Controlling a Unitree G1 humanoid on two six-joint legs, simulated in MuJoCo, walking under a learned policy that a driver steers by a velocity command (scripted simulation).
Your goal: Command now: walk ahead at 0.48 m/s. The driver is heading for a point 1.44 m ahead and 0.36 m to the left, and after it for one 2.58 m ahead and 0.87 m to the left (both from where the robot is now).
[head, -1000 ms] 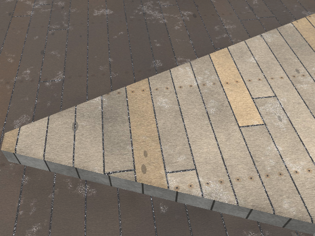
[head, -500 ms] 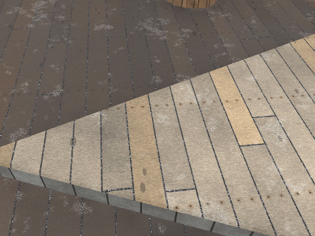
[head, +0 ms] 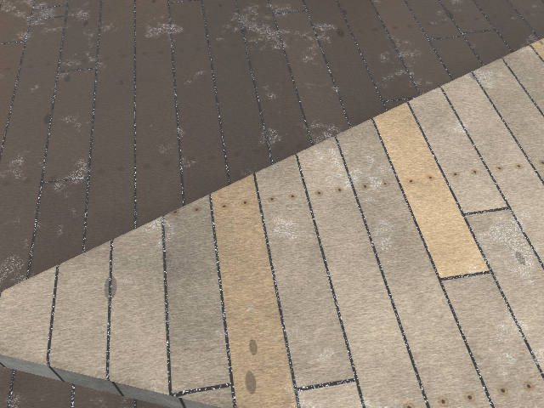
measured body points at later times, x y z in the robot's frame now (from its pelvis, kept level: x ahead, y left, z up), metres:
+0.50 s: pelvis +0.28 +0.02 +0.01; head +0.33 +0.02 +0.46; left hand +0.13 +0.24 -0.11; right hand +0.52 -0.16 -0.08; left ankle +0.46 +0.12 -0.51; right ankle +0.10 -0.06 -0.72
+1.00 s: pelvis +0.59 +0.09 +0.14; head +0.61 +0.11 +0.59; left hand +0.75 +0.30 +0.01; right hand +0.54 -0.15 +0.00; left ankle +0.54 +0.12 -0.61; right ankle +0.72 -0.07 -0.52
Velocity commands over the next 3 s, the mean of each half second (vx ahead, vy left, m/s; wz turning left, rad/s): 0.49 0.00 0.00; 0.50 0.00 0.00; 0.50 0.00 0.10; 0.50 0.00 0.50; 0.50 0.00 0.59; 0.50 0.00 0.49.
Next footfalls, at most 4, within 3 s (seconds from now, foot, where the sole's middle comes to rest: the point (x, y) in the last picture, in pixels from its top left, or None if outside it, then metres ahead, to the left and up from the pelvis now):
0.60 left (225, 336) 0.58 0.12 -0.65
1.26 right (273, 230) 0.87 0.00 -0.65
1.88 left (198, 167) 1.21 0.23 -0.76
2.34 right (244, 122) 1.41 0.08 -0.76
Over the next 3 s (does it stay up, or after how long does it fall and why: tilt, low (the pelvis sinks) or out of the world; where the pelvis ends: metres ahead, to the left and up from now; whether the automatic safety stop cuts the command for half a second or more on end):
stays up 1.43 0.35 0.02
